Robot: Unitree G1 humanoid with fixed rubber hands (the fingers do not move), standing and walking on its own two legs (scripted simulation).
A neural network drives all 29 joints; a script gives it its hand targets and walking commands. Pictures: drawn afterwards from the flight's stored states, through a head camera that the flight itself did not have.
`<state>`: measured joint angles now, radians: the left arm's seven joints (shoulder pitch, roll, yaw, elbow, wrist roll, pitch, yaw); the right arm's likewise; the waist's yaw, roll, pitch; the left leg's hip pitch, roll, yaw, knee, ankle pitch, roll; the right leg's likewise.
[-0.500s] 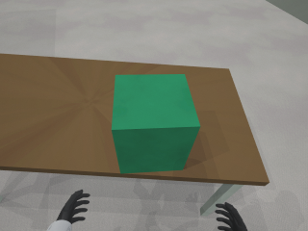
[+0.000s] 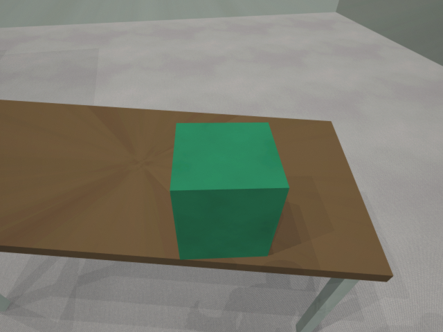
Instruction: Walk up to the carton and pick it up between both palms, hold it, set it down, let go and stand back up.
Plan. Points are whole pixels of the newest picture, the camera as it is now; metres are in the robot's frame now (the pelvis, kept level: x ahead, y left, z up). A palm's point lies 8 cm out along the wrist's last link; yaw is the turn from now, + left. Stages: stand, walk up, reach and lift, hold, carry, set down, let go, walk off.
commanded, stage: stand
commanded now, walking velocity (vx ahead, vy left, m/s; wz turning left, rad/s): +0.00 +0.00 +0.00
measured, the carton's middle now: (223, 192) +0.43 +0.01 +0.00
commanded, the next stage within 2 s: none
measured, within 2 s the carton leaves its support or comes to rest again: neither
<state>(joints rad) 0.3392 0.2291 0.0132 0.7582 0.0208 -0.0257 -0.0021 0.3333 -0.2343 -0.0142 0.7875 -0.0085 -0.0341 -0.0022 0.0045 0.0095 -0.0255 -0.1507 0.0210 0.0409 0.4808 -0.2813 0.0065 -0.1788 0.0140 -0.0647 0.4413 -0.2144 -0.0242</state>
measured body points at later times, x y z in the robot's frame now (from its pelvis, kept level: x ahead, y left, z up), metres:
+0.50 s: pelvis -0.04 +0.02 +0.00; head -0.07 +0.02 +0.45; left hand -0.04 +0.26 -0.15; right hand -0.04 -0.23 -0.14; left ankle -0.01 +0.11 -0.74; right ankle +0.02 -0.10 -0.74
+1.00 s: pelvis -0.03 +0.02 +0.00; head -0.05 +0.02 +0.45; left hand -0.05 +0.25 -0.15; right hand -0.03 -0.22 -0.15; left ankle -0.01 +0.11 -0.74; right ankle +0.02 -0.10 -0.74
